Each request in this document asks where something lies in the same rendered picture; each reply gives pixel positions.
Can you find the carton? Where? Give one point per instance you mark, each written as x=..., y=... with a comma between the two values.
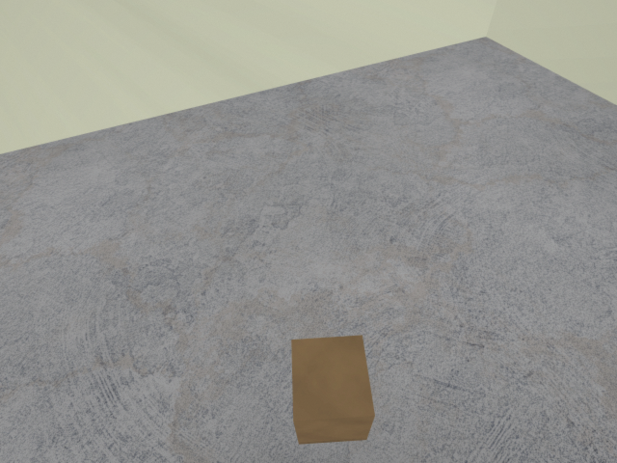
x=332, y=399

